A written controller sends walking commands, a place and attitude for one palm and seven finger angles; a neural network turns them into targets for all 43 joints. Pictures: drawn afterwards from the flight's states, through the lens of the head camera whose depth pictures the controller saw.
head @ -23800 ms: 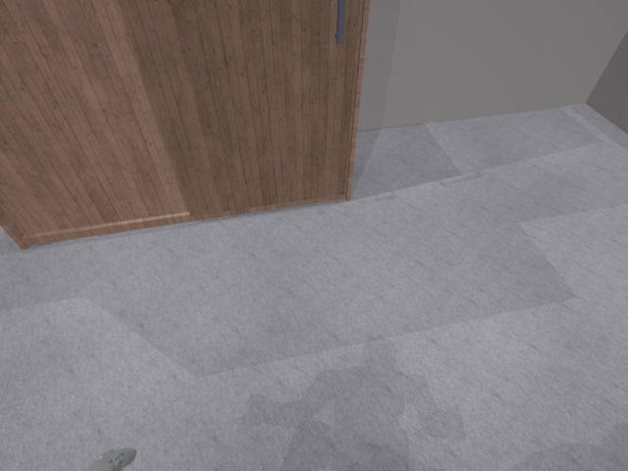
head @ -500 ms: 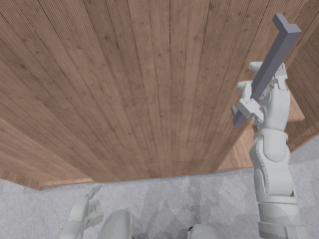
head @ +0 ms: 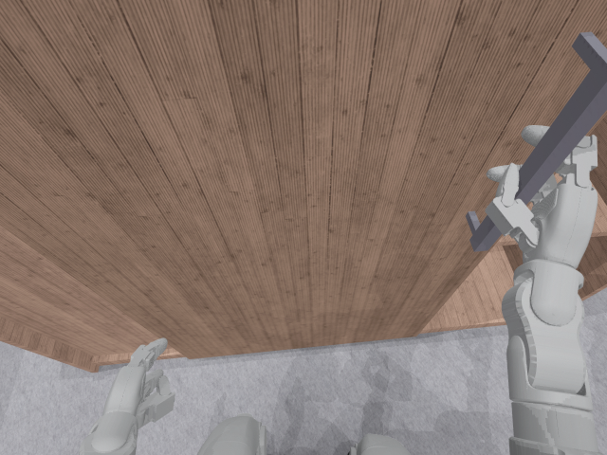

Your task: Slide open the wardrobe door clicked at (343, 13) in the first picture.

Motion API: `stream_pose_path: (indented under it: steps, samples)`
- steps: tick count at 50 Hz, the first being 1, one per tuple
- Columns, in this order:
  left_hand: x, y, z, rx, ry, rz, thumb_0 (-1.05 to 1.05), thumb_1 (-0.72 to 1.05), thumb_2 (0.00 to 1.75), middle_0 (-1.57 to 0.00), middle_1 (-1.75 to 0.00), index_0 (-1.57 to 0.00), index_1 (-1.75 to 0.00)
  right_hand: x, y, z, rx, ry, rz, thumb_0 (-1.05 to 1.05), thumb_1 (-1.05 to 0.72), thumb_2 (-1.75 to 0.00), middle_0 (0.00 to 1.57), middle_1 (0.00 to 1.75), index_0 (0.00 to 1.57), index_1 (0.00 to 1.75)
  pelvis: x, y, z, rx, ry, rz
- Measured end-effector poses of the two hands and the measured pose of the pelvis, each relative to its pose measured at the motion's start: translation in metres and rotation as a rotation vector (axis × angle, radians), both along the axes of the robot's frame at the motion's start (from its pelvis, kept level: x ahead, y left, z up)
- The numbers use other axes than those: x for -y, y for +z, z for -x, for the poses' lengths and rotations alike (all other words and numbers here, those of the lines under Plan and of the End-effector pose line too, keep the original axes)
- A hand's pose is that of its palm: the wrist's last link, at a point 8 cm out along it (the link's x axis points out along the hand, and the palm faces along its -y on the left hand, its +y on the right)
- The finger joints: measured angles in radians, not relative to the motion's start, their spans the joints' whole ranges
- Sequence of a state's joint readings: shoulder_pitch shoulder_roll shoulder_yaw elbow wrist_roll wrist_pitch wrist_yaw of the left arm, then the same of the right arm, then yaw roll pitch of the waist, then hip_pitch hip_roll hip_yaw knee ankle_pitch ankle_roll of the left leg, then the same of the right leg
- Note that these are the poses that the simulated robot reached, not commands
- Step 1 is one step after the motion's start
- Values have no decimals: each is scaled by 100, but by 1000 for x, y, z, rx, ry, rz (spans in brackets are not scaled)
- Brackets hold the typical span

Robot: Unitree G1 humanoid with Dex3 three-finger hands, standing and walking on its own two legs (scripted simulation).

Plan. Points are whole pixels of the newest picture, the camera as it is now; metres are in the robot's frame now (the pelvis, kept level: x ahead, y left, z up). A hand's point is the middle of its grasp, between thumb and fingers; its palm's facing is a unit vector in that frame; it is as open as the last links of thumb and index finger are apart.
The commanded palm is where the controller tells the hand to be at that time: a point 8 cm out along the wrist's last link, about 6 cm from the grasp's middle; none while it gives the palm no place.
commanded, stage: step sideways, sliding the door along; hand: right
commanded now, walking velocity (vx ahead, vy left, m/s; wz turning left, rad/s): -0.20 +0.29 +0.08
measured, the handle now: (520, 168) +0.39 -0.26 +0.13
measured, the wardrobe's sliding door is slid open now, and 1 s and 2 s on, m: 0.38 0.49 0.49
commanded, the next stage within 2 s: stop walking and hold the door there in 1.22 s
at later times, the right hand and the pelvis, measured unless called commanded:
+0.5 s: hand (420, 207) +0.35 -0.14 +0.13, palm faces +0.48 +0.87 -0.11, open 6.7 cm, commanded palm +0.30 -0.10 +0.12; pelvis +0.00 +0.11 +0.00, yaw +1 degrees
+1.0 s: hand (398, 205) +0.35 -0.11 +0.13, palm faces +0.55 +0.83 -0.08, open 6.7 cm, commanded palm +0.30 -0.07 +0.12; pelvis +0.01 +0.19 +0.01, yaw +2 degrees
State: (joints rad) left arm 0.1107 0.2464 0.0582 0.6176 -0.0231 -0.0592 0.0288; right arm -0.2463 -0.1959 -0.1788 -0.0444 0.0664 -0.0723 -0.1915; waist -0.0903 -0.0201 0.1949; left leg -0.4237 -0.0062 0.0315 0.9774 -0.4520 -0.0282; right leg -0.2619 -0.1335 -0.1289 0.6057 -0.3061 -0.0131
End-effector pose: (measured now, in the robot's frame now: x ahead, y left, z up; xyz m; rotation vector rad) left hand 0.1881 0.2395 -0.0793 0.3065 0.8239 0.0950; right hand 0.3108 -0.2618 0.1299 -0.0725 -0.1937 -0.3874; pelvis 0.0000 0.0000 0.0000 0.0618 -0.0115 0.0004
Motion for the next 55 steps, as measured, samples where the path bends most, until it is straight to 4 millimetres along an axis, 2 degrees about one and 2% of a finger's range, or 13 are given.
stream_pose_path:
  steps: [6,13,16,19,22,26,30,35,39,43,48,52,55]
  samples:
    - [1,18,11,-26,-66,29,1,90,90,-20,-30,-20,-30,-18,1,1,-18,18,-33,0,-79,-84,37,140,13,132,-20,17,0,15,18,-53]
    - [-4,20,-6,40,-118,105,1,90,90,-21,-30,-20,-30,-41,3,3,-47,-11,-9,0,-79,-85,36,140,13,134,-57,19,-5,29,25,-57]
    - [-15,12,-19,80,-144,150,1,90,90,-21,-30,-20,-30,-53,4,3,-54,-51,11,-1,-77,-86,37,140,12,134,-80,13,-7,34,20,-35]
    - [-32,-1,-35,124,-157,188,1,90,90,-21,-30,-20,-30,-65,3,4,-47,-107,53,-2,-75,-86,39,140,9,134,-104,-3,-12,27,15,11]
    - [-56,-10,-43,127,-112,169,1,90,90,-21,-30,-20,-30,-77,3,5,-61,-131,71,-3,-75,-86,41,140,7,135,-109,-4,-8,-2,19,25]
    - [-85,-6,-34,84,-36,84,1,90,90,-21,-30,-20,-30,-91,3,6,-50,-106,49,-2,-76,-85,39,139,8,136,-106,3,-4,-22,13,52]
    - [-103,-2,-15,43,0,7,1,90,90,-20,-30,-20,-30,-103,-1,6,13,-27,8,-1,-78,-85,39,139,6,133,-105,-5,-5,-10,4,1]
    - [-105,16,8,-29,-47,4,1,90,90,-20,-30,-19,-30,-106,0,6,3,-35,-30,0,-78,-85,35,140,10,129,-118,12,-3,5,13,-46]
    - [-104,26,13,-33,-73,23,1,90,90,-20,-30,-20,-30,-106,2,7,-22,-47,-40,0,-78,-85,32,140,12,130,-130,22,-3,8,25,-79]
    - [-106,28,6,1,-95,55,1,90,90,-21,-30,-20,-30,-108,3,7,-44,-79,-21,0,-78,-85,32,140,11,131,-146,24,-4,17,27,-84]
    - [-118,21,-14,64,-128,115,1,90,90,-21,-30,-20,-30,-113,5,7,-67,-153,9,-1,-77,-86,32,139,8,131,-174,17,-6,26,31,-53]
    - [-140,4,-31,115,-135,153,1,90,90,-21,-30,-20,-30,-118,4,7,-62,-237,40,-3,-76,-88,34,135,3,133,-198,-1,-10,17,27,0]
    - [-162,-4,-35,114,-79,119,1,90,90,-21,-30,-20,-30,-121,5,7,-74,-273,54,-3,-76,-88,34,133,1,136,-196,-2,-9,-12,25,14]
